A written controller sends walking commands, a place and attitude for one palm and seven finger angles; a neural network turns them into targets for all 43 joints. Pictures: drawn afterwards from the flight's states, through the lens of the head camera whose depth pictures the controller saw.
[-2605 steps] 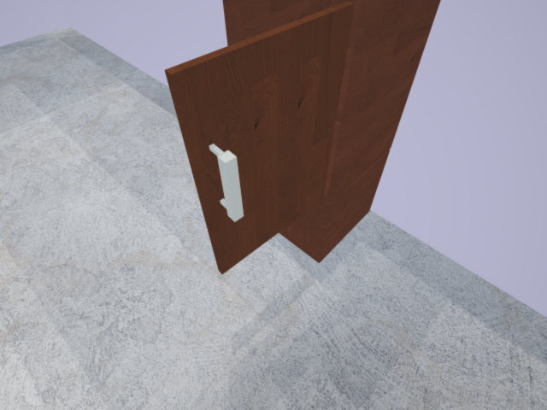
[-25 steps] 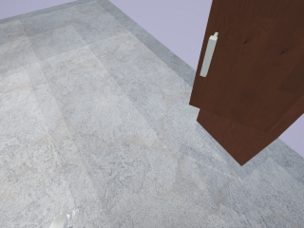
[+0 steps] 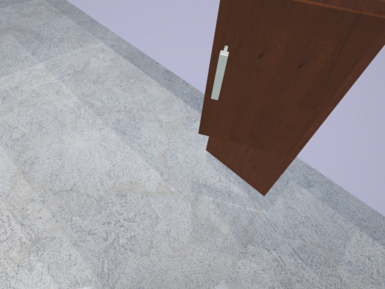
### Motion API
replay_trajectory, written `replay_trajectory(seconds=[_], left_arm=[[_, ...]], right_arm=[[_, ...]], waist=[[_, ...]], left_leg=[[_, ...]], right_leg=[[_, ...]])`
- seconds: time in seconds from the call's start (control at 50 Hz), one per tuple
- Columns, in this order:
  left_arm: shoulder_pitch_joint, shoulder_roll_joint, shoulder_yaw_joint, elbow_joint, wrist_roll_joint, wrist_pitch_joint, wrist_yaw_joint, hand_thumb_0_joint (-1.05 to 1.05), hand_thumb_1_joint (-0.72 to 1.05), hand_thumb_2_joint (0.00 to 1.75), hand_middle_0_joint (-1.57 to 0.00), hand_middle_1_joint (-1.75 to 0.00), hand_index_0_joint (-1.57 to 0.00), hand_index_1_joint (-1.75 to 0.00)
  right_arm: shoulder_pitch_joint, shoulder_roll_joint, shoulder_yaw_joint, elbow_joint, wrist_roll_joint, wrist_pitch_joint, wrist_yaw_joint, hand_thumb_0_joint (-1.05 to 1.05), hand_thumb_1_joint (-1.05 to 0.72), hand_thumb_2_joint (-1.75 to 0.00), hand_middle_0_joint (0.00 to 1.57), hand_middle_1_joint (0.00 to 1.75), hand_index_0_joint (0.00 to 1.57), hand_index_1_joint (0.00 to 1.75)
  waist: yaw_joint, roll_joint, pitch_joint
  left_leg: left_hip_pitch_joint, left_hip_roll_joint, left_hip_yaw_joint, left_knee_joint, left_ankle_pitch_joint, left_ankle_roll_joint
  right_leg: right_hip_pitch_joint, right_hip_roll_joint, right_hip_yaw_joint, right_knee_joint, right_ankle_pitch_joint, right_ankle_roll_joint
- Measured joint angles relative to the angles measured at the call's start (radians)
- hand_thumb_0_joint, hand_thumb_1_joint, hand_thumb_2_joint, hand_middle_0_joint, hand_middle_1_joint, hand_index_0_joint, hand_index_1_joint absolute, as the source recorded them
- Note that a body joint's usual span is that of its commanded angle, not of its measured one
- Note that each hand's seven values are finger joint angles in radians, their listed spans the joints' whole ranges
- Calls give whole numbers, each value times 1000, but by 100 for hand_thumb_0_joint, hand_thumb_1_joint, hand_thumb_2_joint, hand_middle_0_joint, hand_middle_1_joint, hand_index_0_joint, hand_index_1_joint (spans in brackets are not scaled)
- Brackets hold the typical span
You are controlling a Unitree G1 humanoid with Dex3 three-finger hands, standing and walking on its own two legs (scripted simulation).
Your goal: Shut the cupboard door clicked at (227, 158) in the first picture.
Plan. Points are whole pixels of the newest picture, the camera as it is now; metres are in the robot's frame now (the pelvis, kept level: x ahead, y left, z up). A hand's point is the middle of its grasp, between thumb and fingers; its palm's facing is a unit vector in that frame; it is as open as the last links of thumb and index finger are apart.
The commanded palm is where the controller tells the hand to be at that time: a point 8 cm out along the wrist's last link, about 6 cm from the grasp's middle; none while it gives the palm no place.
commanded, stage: turn to face it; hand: left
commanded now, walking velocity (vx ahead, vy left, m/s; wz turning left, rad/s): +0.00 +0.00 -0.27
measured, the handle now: (220, 73) +0.74 -0.04 +0.01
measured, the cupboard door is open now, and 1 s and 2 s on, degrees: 29 29 29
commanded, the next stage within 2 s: take the last steps up to it in 0.12 s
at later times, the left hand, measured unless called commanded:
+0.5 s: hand out of the picture +0.10 +0.16 -0.18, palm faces -0.09 -0.98 -0.16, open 7.4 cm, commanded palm none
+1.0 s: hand (180, 216) +0.32 +0.04 -0.18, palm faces -0.24 -0.95 -0.19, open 7.4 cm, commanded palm none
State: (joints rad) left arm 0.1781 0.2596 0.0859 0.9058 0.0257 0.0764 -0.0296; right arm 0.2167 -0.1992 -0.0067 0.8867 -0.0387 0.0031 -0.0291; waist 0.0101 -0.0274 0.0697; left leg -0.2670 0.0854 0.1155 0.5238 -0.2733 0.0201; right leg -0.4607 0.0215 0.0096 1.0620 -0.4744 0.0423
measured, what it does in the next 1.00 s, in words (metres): walks ahead: right foot, then left foot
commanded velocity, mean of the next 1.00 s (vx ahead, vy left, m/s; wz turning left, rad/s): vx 0.21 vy -0.07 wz -0.13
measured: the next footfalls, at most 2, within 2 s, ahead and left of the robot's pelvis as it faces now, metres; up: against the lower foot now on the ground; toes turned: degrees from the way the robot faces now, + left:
right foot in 0.22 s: +0.01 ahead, -0.14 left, +0.00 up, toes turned -7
left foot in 0.52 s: +0.10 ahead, +0.09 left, +0.00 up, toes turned -1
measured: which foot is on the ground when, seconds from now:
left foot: down 0.00-0.22, up 0.24-0.50, down 0.52-0.94, up 0.96-1.00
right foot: up 0.00-0.20, down 0.22-0.52, up 0.54-0.92, down 0.94-1.00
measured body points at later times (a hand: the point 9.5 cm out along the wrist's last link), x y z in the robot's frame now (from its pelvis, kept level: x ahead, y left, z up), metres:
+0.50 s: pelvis +0.04 -0.01 -0.01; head +0.06 +0.00 +0.44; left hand +0.11 +0.21 -0.17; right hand +0.04 -0.27 -0.15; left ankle +0.05 +0.09 -0.74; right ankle -0.02 -0.14 -0.74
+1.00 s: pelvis +0.17 -0.11 -0.02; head +0.21 -0.12 +0.43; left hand +0.33 +0.10 -0.16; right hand +0.02 -0.29 -0.17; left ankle +0.07 +0.07 -0.70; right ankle +0.22 -0.21 -0.74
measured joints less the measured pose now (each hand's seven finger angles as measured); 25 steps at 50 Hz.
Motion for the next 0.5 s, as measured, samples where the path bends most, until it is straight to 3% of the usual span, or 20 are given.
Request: replay_trajectory(seconds=[0.14, 0.22, 0.28, 0.32, 0.36, 0.42, 0.5], left_arm=[[-26, -19, -11, 7, -1, -2, 2, 1, 91, 90, -20, -29, -20, -30], [-19, -25, -23, -2, 3, -28, 6, 1, 91, 90, -20, -29, -20, -30], [-20, -63, -37, 18, 5, -45, 18, 0, 91, 90, -20, -29, -20, -30], [-6, -77, -40, 25, 4, -51, 23, 0, 90, 90, -20, -29, -20, -30], [12, -82, -41, 37, 4, -54, 25, 0, 90, 90, -20, -29, -20, -30], [41, -81, -39, 59, 7, -62, 22, 0, 90, 90, -20, -29, -20, -30], [82, -72, -30, 88, 4, -63, 12, 0, 90, 90, -20, -30, -20, -30]], right_arm=[[36, -8, -16, 53, 1, 8, 4, 0, -90, -90, 20, 30, 21, 30], [66, -19, -30, 80, 13, 23, 12, 0, -90, -90, 20, 30, 21, 30], [53, -48, -45, 107, 17, 53, 7, 1, -90, -90, 20, 30, 21, 30], [48, -50, -47, 118, 14, 58, 9, 1, -90, -90, 20, 30, 20, 30], [50, -43, -46, 119, 10, 52, 18, 1, -90, -90, 20, 30, 20, 30], [56, -26, -43, 111, 7, 38, 30, 1, -90, -90, 20, 30, 20, 30], [66, -8, -33, 93, 4, 1, 32, 1, -90, -90, 20, 30, 20, 30]], waist=[[-22, 41, 4], [-25, 39, -18], [-35, 93, -15], [-34, 94, -20], [-35, 80, -29], [-30, 51, -48], [-20, 21, -64]], left_leg=[[31, 31, 47, -13, -6, -13], [-3, 34, 78, 84, -61, -38], [-99, 17, -18, 321, -219, -58], [-153, -5, -44, 457, -215, -66], [-177, -11, -40, 492, -181, -73], [-159, -11, -25, 390, -160, -75], [-49, -16, -10, 103, -83, -65]], right_leg=[[106, -27, -48, -253, 30, -12], [231, -37, -48, -534, 181, -46], [223, -12, -54, -512, 143, -56], [242, -10, -47, -546, 164, -56], [264, -11, -41, -585, 182, -58], [289, -13, -33, -621, 188, -62], [290, -6, -16, -583, 146, -54]])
